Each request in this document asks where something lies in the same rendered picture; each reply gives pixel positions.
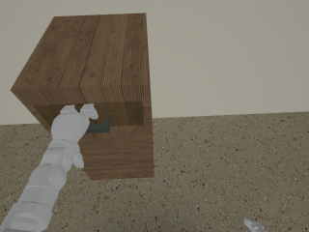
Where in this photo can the handle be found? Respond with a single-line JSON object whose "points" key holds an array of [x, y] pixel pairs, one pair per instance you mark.
{"points": [[99, 127]]}

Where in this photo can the right robot hand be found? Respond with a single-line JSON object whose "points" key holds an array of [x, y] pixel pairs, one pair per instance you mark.
{"points": [[253, 225]]}

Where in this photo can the robot left forearm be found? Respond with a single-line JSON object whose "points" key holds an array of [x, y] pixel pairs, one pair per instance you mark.
{"points": [[33, 210]]}

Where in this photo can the cabinet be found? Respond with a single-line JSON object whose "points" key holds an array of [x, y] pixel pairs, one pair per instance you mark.
{"points": [[96, 58]]}

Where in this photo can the left robot hand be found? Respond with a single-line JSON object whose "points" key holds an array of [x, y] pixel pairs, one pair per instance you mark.
{"points": [[71, 125]]}

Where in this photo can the drawer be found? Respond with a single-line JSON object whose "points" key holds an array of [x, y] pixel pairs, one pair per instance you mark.
{"points": [[122, 113]]}

